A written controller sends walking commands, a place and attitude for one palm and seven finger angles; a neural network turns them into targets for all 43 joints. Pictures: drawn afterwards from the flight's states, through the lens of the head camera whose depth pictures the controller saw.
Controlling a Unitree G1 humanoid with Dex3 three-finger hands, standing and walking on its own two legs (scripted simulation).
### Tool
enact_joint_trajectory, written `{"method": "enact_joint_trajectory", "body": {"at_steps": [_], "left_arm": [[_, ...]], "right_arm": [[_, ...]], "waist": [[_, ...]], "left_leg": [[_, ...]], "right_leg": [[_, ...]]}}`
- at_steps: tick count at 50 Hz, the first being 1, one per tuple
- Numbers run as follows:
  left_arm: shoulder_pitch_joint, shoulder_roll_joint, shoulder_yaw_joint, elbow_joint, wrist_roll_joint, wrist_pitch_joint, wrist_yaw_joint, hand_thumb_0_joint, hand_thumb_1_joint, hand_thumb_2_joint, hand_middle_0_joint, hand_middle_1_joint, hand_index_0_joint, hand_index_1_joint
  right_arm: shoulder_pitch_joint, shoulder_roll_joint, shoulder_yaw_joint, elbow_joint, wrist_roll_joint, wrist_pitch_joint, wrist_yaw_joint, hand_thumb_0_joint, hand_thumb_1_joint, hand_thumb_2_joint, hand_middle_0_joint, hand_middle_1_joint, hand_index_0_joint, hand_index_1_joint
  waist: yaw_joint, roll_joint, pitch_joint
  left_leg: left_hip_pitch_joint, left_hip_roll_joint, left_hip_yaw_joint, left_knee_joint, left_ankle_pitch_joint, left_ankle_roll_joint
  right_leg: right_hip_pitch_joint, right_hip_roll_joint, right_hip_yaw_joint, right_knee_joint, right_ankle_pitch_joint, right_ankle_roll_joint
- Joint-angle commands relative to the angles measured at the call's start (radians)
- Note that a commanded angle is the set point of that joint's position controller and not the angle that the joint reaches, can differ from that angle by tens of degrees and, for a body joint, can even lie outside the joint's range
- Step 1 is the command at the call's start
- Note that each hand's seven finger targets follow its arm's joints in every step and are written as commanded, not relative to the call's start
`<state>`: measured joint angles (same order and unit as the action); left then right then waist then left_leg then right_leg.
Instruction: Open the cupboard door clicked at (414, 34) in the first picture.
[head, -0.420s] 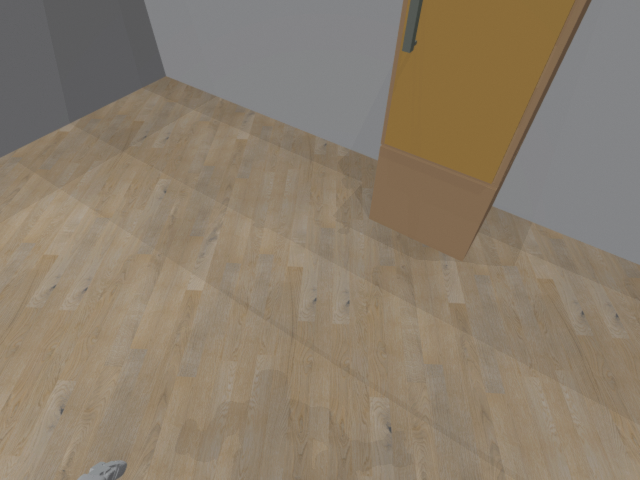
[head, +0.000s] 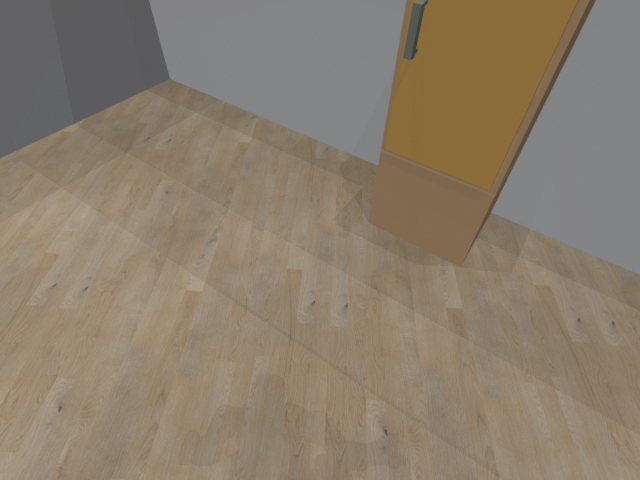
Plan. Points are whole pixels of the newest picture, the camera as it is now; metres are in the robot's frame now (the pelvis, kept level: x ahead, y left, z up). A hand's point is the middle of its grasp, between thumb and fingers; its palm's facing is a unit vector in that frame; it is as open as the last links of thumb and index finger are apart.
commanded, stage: stand and wait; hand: left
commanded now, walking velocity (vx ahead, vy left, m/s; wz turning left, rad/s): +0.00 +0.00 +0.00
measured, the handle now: (416, 29) +1.22 -0.20 +0.08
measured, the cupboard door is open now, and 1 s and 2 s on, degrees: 0 0 0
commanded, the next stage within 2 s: look at it before walking up in 0.40 s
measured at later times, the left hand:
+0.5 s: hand out of the picture +0.07 +0.24 -0.15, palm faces -0.03 -0.94 -0.34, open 7.4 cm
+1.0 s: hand out of the picture +0.07 +0.24 -0.15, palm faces -0.03 -0.94 -0.34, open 7.4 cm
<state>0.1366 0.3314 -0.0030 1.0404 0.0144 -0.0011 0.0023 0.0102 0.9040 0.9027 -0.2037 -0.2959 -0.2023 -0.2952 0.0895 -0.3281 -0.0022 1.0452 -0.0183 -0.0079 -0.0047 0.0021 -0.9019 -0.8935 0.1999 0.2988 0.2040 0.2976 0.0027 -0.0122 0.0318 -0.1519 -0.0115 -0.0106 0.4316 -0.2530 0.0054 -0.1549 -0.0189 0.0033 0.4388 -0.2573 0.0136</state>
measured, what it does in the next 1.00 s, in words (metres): stands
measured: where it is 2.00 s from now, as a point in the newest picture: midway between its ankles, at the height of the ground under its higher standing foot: outside the picture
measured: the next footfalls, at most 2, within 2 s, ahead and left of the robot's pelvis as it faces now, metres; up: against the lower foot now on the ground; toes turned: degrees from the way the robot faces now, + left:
right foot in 1.84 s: +0.37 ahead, -0.08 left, +0.00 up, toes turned +1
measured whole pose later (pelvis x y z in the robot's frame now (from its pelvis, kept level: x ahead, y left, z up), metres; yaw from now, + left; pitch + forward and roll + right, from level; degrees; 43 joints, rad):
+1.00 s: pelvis -0.01 -0.01 +0.00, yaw +0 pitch -2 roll +0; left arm 0.13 0.34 0.00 1.09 0.01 -0.01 0.00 0.01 0.90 0.90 -0.20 -0.30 -0.20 -0.30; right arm 0.11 -0.34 0.00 1.11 -0.01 -0.01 0.00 0.00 -0.90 -0.89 0.20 0.30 0.20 0.30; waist 0.00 0.00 0.04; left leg -0.13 0.00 -0.01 0.37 -0.21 -0.01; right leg -0.14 -0.01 0.00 0.38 -0.21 0.00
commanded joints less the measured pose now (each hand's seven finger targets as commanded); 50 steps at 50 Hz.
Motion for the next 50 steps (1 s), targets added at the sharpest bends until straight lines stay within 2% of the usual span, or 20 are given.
{"method": "enact_joint_trajectory", "body": {"at_steps": [1,8,27,29,34,41,50], "left_arm": [[-0.051,0.211,0.042,-0.064,-0.005,-0.022,0.010,0.000,0.900,0.900,-0.200,-0.300,-0.200,-0.300],[-0.043,0.215,0.041,-0.040,-0.006,-0.024,0.009,0.000,0.900,0.900,-0.200,-0.300,-0.200,-0.300],[-0.051,0.215,0.037,-0.023,-0.002,-0.023,0.008,0.000,0.900,0.900,-0.200,-0.300,-0.200,-0.300],[-0.048,0.216,0.038,-0.024,-0.002,-0.025,0.008,0.000,0.900,0.900,-0.200,-0.300,-0.200,-0.300],[-0.048,0.215,0.038,-0.028,-0.002,-0.025,0.008,0.000,0.900,0.900,-0.200,-0.300,-0.200,-0.300],[-0.045,0.215,0.038,-0.023,-0.004,-0.027,0.009,0.000,0.900,0.900,-0.200,-0.300,-0.200,-0.300],[-0.043,0.215,0.038,-0.016,-0.003,-0.026,0.009,0.000,0.900,0.900,-0.200,-0.300,-0.200,-0.300]], "right_arm": [[-0.055,-0.207,-0.042,-0.056,0.007,-0.025,-0.010,0.000,-0.900,-0.900,0.200,0.300,0.200,0.300],[-0.040,-0.214,-0.040,-0.028,0.009,-0.027,-0.009,0.000,-0.900,-0.900,0.200,0.300,0.200,0.300],[-0.029,-0.216,-0.036,-0.003,0.010,-0.026,-0.006,0.000,-0.900,-0.900,0.200,0.300,0.200,0.300],[-0.030,-0.215,-0.036,-0.004,0.011,-0.025,-0.005,0.000,-0.900,-0.900,0.200,0.300,0.200,0.300],[-0.026,-0.217,-0.036,-0.003,0.010,-0.027,-0.005,0.000,-0.900,-0.900,0.200,0.300,0.200,0.300],[-0.028,-0.216,-0.034,-0.001,0.011,-0.028,-0.007,0.000,-0.900,-0.900,0.200,0.300,0.200,0.300],[-0.033,-0.217,-0.033,0.002,0.012,-0.026,-0.008,0.000,-0.900,-0.900,0.200,0.300,0.200,0.300]], "waist": [[-0.001,0.013,-0.076],[0.000,0.006,-0.087],[0.000,0.008,-0.046],[0.000,-0.009,-0.051],[-0.001,0.011,-0.068],[-0.001,0.007,-0.088],[0.001,0.002,-0.067]], "left_leg": [[0.010,0.114,-0.088,-0.071,0.203,0.032],[0.019,0.121,-0.089,-0.082,0.210,0.030],[0.001,0.122,-0.098,-0.119,0.146,0.026],[0.007,0.121,-0.097,-0.110,0.152,0.025],[0.016,0.124,-0.095,-0.110,0.173,0.024],[0.037,0.129,-0.089,-0.104,0.227,0.022],[0.036,0.128,-0.090,-0.115,0.208,0.021]], "right_leg": [[0.013,-0.103,0.083,-0.072,0.184,-0.045],[0.030,-0.105,0.086,-0.083,0.195,-0.045],[0.000,-0.101,0.098,-0.115,0.110,-0.042],[-0.002,-0.102,0.101,-0.119,0.116,-0.043],[0.006,-0.102,0.099,-0.113,0.138,-0.044],[0.028,-0.106,0.093,-0.104,0.209,-0.044],[0.022,-0.104,0.094,-0.119,0.189,-0.043]]}}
